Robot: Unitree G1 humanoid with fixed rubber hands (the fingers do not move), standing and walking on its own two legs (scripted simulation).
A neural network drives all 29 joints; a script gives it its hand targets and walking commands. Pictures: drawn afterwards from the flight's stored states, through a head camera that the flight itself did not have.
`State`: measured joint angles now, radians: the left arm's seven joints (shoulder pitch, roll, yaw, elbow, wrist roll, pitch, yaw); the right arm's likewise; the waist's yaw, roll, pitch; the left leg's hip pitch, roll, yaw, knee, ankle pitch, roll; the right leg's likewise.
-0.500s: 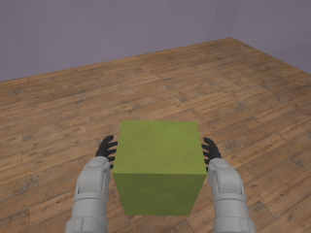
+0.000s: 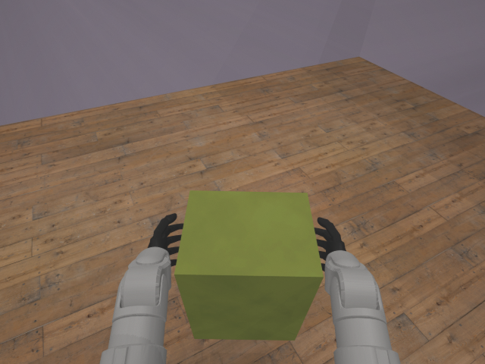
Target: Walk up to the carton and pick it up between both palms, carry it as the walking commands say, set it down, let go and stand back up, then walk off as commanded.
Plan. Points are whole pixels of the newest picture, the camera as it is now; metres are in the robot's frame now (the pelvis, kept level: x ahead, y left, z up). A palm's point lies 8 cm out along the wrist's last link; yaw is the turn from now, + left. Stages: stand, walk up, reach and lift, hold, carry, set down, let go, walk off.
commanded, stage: hold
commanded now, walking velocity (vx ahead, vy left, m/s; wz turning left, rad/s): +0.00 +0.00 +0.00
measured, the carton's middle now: (246, 271) +0.30 +0.00 -0.03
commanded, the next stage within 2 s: carry in 0.28 s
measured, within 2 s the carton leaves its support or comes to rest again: neither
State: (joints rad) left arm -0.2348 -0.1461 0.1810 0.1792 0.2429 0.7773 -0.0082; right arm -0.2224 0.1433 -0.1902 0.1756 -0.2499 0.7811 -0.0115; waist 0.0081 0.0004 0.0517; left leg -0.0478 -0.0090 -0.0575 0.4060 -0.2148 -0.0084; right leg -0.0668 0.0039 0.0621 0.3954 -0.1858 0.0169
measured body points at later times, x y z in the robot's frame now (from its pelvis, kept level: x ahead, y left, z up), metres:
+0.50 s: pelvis +0.03 -0.01 -0.01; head -0.01 +0.00 +0.44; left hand +0.32 +0.15 +0.06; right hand +0.33 -0.15 +0.06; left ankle +0.02 +0.12 -0.74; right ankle +0.03 -0.13 -0.74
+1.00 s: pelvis +0.20 -0.02 -0.01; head +0.21 -0.03 +0.44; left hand +0.42 +0.16 +0.08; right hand +0.47 -0.13 +0.07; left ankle +0.23 +0.09 -0.73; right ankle +0.16 -0.10 -0.74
